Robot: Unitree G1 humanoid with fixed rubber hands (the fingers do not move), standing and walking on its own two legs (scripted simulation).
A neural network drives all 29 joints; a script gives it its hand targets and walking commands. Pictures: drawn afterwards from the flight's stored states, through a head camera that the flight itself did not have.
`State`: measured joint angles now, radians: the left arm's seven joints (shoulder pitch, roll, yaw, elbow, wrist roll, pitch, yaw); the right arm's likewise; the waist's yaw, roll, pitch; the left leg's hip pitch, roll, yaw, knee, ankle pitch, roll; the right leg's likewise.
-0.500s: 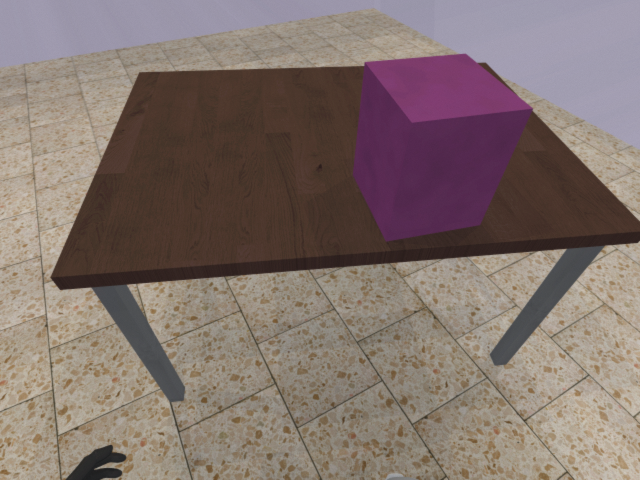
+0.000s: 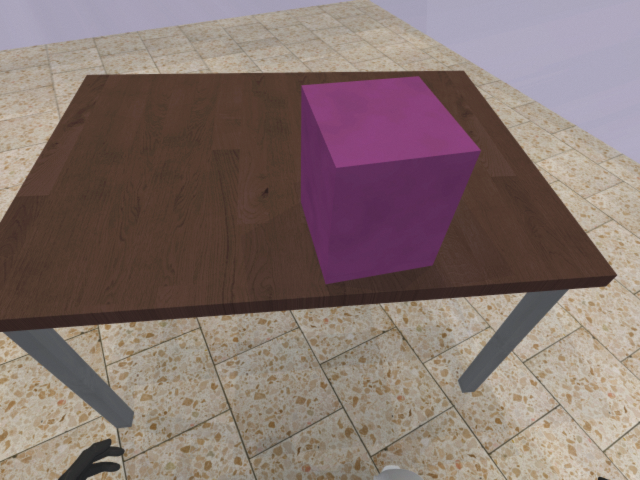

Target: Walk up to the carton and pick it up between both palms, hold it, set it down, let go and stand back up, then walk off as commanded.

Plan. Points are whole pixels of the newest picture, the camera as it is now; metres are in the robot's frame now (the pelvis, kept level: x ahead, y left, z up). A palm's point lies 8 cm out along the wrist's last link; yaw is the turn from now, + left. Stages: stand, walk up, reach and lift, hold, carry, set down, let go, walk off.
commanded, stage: walk up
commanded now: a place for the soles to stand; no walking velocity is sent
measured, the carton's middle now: (371, 181) +0.58 -0.07 +0.04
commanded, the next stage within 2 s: none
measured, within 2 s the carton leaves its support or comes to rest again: neither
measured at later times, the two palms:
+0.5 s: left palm (144, 467) +0.18 +0.23 -0.06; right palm out of the picture +0.20 -0.42 -0.04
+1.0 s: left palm (166, 440) +0.20 +0.20 -0.03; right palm out of the picture +0.25 -0.44 -0.05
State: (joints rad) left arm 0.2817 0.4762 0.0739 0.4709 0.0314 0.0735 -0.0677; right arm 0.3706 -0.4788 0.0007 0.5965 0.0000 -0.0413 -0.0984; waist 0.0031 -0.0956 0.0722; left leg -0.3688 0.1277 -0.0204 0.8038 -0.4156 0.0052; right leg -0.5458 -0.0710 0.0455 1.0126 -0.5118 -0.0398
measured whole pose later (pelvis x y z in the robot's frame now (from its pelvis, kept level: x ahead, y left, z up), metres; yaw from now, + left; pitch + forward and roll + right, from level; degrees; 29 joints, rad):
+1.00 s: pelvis +0.11 -0.13 +0.02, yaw +6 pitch -1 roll +0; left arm 0.28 0.46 0.07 0.55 -0.01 0.03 -0.03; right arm 0.33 -0.48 0.00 0.60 0.00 -0.02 -0.06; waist 0.00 0.01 0.07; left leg -0.38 0.04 -0.08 0.71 -0.31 -0.02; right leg -0.30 -0.02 -0.06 0.74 -0.42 -0.02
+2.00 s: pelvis +0.09 -0.11 +0.03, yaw +6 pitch -1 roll -1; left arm 0.28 0.46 0.07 0.65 -0.01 0.02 -0.03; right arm 0.33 -0.48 0.00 0.60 0.00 -0.02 -0.04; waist 0.00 -0.01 0.02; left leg -0.38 0.03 -0.08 0.62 -0.23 -0.02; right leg -0.28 -0.03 -0.06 0.62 -0.33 -0.02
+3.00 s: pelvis +0.13 -0.11 +0.04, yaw +6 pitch +2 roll -1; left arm 0.15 0.31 0.06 0.34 -0.01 0.15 0.05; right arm 0.23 -0.36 -0.07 0.81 -0.03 -0.40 0.08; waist 0.00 -0.06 0.02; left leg -0.27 0.04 -0.06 0.41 -0.18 -0.04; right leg -0.17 -0.02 -0.05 0.39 -0.26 -0.01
